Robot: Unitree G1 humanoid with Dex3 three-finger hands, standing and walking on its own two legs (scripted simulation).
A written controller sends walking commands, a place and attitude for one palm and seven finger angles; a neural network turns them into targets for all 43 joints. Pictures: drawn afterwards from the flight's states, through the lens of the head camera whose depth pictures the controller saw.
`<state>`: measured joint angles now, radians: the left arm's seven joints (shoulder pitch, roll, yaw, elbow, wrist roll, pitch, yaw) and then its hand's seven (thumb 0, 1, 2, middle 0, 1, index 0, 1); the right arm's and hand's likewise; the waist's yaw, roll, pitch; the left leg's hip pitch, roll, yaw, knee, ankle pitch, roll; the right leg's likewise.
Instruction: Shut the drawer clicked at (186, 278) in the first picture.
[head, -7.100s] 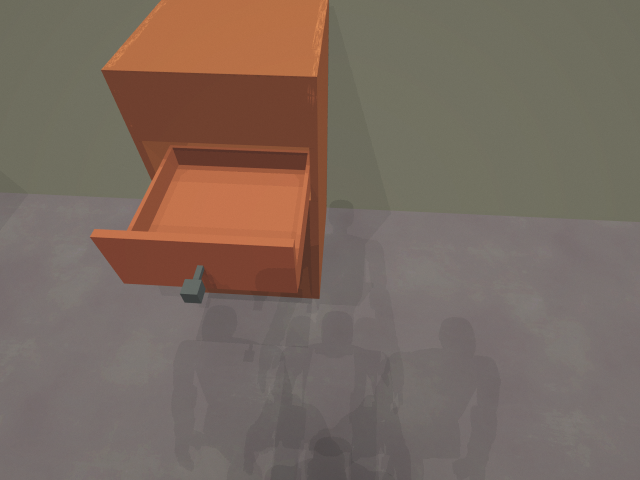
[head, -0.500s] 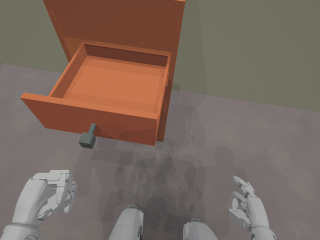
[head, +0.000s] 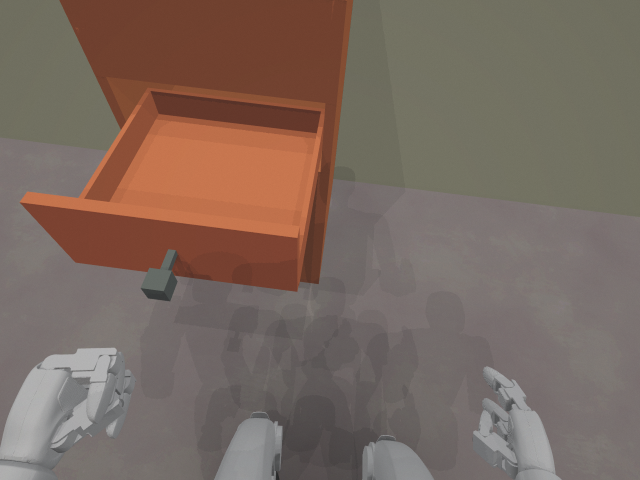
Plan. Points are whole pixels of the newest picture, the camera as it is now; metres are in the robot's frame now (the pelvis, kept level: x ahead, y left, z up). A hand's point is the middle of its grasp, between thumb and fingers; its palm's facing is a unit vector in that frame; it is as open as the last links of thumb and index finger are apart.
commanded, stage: bring the fist close to the handle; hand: left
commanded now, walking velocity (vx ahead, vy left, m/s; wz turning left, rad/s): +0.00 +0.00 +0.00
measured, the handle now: (164, 273) +0.39 +0.26 -0.05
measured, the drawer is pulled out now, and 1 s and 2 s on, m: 0.29 0.29 0.29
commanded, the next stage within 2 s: push the drawer shut in 1.44 s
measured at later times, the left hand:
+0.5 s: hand (143, 379) +0.23 +0.22 +0.00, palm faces -0.07 -1.00 -0.06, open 3.3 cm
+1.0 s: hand (166, 358) +0.27 +0.22 -0.05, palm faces -0.09 -0.99 -0.05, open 3.3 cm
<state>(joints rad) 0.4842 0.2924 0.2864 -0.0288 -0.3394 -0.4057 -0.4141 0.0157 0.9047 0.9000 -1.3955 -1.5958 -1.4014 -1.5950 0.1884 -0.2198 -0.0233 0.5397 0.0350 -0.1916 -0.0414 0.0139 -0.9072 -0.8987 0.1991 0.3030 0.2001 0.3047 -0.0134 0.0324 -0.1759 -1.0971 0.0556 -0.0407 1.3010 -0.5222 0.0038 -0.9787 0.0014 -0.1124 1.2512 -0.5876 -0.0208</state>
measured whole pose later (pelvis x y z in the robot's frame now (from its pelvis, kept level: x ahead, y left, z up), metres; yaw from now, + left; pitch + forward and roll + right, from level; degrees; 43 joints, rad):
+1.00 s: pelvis -0.02 +0.00 -0.07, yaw -2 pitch +27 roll -4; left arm 0.12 0.32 0.30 0.20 -0.32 -0.44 -0.43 0.02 0.90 0.90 -1.40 -1.60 -1.40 -1.60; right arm 0.15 -0.27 0.01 0.54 0.01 -0.15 -0.03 0.01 -0.91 -0.90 0.20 0.30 0.20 0.30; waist -0.02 0.02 -0.21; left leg -1.46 0.06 -0.03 1.57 -0.58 0.01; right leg -1.35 0.00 -0.10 1.54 -0.66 -0.02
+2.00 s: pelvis -0.02 +0.00 -0.07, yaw -3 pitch +29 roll -4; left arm -0.11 0.36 0.33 0.35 -0.29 -0.39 -0.41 0.02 0.90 0.90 -1.40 -1.60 -1.43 -1.60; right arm 0.16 -0.28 0.02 0.55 0.02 -0.09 -0.03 0.01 -0.91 -0.90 0.20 0.30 0.20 0.30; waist -0.04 0.02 -0.20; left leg -1.50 0.07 -0.04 1.58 -0.58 0.01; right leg -1.40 0.01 -0.09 1.55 -0.66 -0.02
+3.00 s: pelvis -0.03 +0.00 -0.09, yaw -4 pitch +31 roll -5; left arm -0.70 0.53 0.45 0.94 -0.15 -0.45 -0.43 0.02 0.90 0.90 -1.42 -1.60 -1.45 -1.60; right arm 0.23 -0.29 0.05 0.60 -0.01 0.00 -0.03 0.01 -0.91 -0.90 0.20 0.30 0.20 0.30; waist -0.13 0.03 -0.17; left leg -1.59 0.09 -0.04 1.61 -0.57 0.01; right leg -1.49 0.03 -0.09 1.58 -0.63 -0.03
